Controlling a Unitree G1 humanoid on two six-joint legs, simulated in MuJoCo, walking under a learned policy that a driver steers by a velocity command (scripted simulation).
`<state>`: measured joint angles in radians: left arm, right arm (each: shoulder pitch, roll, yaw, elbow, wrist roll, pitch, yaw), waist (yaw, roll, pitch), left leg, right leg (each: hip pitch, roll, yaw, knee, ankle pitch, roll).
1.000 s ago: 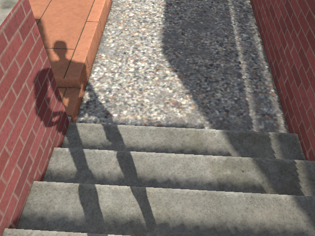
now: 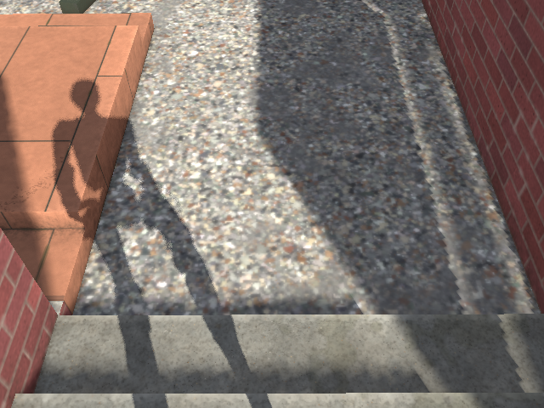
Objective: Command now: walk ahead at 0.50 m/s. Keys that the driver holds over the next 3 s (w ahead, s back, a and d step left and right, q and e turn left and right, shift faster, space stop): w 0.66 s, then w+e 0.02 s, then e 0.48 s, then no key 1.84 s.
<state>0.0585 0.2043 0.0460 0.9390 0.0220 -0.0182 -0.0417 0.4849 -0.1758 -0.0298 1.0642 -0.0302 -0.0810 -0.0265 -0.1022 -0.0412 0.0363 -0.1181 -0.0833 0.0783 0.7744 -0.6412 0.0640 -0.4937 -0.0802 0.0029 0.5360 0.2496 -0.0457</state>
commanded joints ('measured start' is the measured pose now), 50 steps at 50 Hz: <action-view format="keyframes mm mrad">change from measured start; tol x64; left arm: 1 -94 66 12 -73 -18 -18 5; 34 667 57 2 125 -49 -38 86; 50 46 27 16 -97 16 18 20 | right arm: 1 88 -127 -26 4 -27 17 -25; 50 -54 -92 -14 -87 9 3 -19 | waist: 1 -22 101 136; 50 85 93 33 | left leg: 1 -40 259 -254 -87 513 147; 7 -924 28 -96 1172 -68 41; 29 -385 167 -73 -380 745 7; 34 702 500 -387 -44 1204 201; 50 -23 330 19 -235 787 80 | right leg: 1 11 -17 -1 -140 -77 -22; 6 1041 -337 364 146 151 -232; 8 803 -355 493 -220 -610 -298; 29 372 -106 181 95 -308 -179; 34 -273 120 -7 1332 -1123 -76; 50 -202 14 13 177 42 -36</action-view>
